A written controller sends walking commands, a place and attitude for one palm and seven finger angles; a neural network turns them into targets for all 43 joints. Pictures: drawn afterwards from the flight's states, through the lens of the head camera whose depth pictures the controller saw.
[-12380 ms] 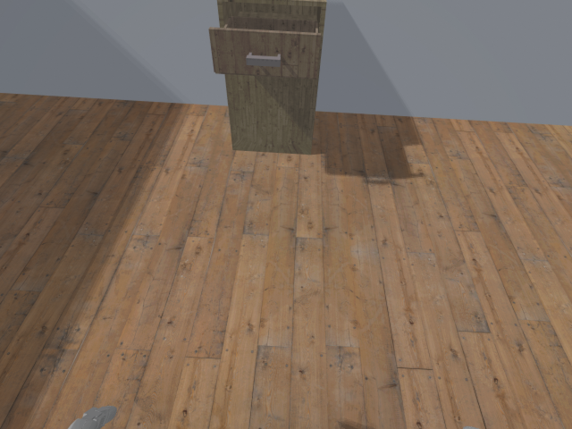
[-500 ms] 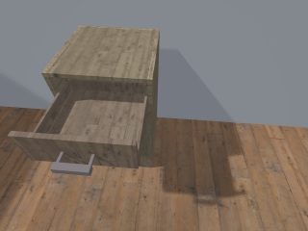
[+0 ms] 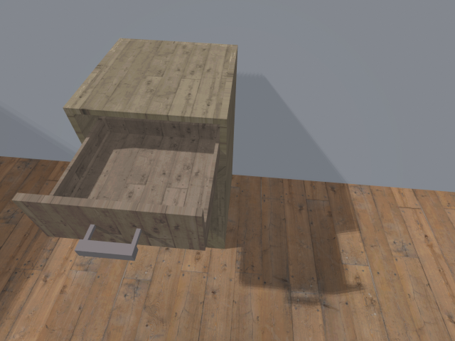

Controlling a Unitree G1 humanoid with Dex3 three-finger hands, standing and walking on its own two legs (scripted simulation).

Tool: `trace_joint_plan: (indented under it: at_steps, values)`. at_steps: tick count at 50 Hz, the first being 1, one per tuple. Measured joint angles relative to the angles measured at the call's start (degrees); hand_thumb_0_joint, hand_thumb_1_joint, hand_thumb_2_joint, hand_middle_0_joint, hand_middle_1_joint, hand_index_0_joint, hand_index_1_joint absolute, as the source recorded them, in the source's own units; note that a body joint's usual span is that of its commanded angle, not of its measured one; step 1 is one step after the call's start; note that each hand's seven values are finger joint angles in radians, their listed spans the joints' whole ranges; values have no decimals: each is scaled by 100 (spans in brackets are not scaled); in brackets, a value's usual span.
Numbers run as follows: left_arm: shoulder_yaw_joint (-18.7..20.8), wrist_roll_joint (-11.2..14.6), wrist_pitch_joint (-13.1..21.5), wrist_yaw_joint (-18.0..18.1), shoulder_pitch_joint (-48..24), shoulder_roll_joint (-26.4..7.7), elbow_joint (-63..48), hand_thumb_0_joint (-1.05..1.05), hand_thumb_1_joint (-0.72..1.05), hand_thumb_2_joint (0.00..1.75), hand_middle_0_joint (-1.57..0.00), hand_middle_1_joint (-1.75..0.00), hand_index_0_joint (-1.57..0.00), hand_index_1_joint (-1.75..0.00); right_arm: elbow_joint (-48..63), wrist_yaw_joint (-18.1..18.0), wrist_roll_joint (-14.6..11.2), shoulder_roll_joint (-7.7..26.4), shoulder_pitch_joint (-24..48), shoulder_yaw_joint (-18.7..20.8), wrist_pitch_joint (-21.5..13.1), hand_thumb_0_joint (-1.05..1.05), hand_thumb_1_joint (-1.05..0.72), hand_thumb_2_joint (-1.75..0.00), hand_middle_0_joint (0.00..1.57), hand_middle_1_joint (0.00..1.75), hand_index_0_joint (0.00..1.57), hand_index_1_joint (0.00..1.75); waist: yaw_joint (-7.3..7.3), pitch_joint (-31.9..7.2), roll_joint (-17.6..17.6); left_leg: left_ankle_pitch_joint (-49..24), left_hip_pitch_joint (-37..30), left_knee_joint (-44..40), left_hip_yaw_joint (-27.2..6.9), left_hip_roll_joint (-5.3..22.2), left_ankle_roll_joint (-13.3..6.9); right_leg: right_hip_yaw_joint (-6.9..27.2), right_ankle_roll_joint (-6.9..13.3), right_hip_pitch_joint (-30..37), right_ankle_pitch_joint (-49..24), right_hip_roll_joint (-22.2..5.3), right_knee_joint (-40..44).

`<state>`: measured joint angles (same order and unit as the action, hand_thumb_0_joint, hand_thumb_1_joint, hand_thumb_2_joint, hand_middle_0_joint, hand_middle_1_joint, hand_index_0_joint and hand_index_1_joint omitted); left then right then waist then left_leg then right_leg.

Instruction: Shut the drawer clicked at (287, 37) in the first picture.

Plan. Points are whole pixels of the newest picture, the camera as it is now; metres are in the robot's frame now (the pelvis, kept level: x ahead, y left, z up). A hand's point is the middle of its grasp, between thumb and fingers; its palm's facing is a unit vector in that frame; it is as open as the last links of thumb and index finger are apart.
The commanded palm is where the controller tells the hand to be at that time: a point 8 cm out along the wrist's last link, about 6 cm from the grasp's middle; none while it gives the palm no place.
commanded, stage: look again from close up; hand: left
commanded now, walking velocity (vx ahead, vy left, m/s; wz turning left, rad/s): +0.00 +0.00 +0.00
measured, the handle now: (111, 240) +0.33 +0.28 -0.09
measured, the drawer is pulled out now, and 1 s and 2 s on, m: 0.29 0.29 0.29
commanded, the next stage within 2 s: raise the hand and make a fist in 0.06 s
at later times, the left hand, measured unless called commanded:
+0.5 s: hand (154, 296) +0.19 +0.14 +0.01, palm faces -0.04 -0.99 +0.10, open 6.4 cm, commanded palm +0.10 +0.23 -0.06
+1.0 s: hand (122, 318) +0.16 +0.19 -0.04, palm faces -0.11 -0.99 +0.01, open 3.8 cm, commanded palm +0.11 +0.27 -0.03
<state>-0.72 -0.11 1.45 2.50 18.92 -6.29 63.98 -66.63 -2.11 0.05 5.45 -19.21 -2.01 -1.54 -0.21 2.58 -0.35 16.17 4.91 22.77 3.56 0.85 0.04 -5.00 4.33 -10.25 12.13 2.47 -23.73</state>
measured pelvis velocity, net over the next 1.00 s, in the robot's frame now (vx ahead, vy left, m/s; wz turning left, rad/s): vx -0.05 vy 0.02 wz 0.03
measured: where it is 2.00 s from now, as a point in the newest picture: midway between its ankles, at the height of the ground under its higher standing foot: outside the picture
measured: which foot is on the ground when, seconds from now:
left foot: down 0.00-1.00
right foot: down 0.00-1.00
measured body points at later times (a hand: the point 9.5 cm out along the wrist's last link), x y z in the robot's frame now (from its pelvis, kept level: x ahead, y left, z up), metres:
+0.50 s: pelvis -0.03 +0.01 -0.04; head -0.02 +0.02 +0.41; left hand +0.19 +0.19 +0.00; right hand +0.17 -0.26 -0.07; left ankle -0.04 +0.12 -0.74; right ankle +0.01 -0.07 -0.74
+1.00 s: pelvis -0.05 +0.02 -0.08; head +0.01 +0.03 +0.36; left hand +0.17 +0.25 -0.04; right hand +0.12 -0.18 -0.17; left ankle -0.04 +0.12 -0.74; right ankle +0.01 -0.07 -0.74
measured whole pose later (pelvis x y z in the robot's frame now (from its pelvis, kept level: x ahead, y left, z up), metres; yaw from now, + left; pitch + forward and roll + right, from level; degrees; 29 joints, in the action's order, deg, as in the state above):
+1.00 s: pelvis -0.05 +0.02 -0.08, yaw +2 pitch +12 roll -2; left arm 6.5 15.0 11.2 -17.7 21.6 -14.0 -4.7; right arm -30.8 -2.6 -3.0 9.5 -14.6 -4.1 -10.7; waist 1.6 -5.5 1.2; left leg 30.6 45.8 64.5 1.5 0.5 -2.3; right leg -7.5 3.2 -48.4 23.8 -0.6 -60.2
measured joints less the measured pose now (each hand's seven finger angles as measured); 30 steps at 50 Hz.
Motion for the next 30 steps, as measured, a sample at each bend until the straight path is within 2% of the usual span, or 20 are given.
trace_joint_plan:
  at_steps: [9,10,11,12,14,17,19,22,24,26,28,30]
  values:
    - [-2,-23,34,28,-9,30,14,1,91,90,-20,-30,-20,-30,45,16,-4,16,26,11,4,1,-91,-90,19,30,19,30,-13,3,38,38,130,147,14,23,-6,-7,-30,-65,-14,9,-14]
    - [-58,178,-355,87,262,-17,-785,2,93,90,-20,-30,-20,-30,298,13,-33,63,-35,-14,-43,1,-91,-90,19,30,19,30,-21,37,61,113,188,251,20,43,-16,9,-42,-131,-9,28,-89]
    - [-56,332,-643,183,609,-131,-1738,5,95,89,-20,-31,-21,-31,573,-53,-66,124,-138,-42,-259,1,-91,-90,20,30,20,30,-40,54,67,138,195,293,51,36,-14,42,-38,-176,27,20,-189]
    - [-35,491,-576,303,887,-244,-2517,7,98,89,-21,-31,-21,-31,744,-146,-83,230,-227,-29,-519,2,-92,-90,20,30,20,30,-39,12,106,151,223,336,50,11,-22,43,-36,-220,76,-8,-278]
    - [-12,714,-385,498,1101,-391,-3646,8,99,89,-22,-32,-23,-32,1047,-222,-213,501,-306,72,-934,3,-93,-90,20,30,20,30,11,-157,253,182,356,457,-20,-65,-70,-20,-67,-332,172,-100,-435]
    - [2,973,56,460,906,-449,-4881,7,98,89,-24,-36,-25,-35,1545,-297,-290,924,-96,153,-1364,3,-93,-90,20,30,20,30,129,-368,423,268,710,795,-119,-167,-148,-119,-135,-635,301,-233,-760]
    - [7,1002,572,260,535,-391,-5324,6,97,90,-27,-38,-27,-38,1950,-274,-231,1110,163,240,-1583,3,-93,-90,20,30,20,30,204,-533,420,379,1130,1167,-138,-208,-175,-141,-154,-1040,419,-302,-1124]
    - [43,1147,1515,-383,103,-115,-5653,4,95,90,-31,-43,-31,-43,2603,-90,-150,1171,575,404,-1771,3,-92,-90,20,30,20,30,214,-770,190,618,1819,1806,-47,-200,-165,-63,-124,-1778,628,-331,-1784]
    - [43,1213,2143,-972,141,103,-5782,3,94,90,-34,-47,-35,-47,3021,100,-102,1144,820,497,-1781,2,-92,-90,19,30,19,30,211,-866,-9,806,2179,2220,26,-161,-144,1,-89,-2175,775,-314,-2204]
    - [61,1092,2651,-1449,377,195,-5841,2,93,90,-38,-51,-39,-51,3401,254,-51,1107,1028,573,-1680,2,-92,-90,19,30,19,30,197,-950,-193,1007,2535,2659,67,-130,-132,34,-70,-2556,952,-308,-2643]
    - [101,922,2781,-1635,718,125,-5915,2,92,89,-43,-55,-43,-55,3740,332,-38,1070,1191,633,-1443,2,-91,-90,19,30,19,30,113,-953,-346,1162,2814,3046,83,-114,-171,47,-48,-2850,1123,-309,-3038]
    - [148,842,2663,-1607,1102,-30,-6021,1,91,89,-47,-60,-48,-60,4028,344,-58,1050,1295,650,-1188,2,-91,-90,19,30,19,30,-5,-913,-420,1311,3061,3381,49,-105,-163,14,-23,-3080,1255,-322,-3345]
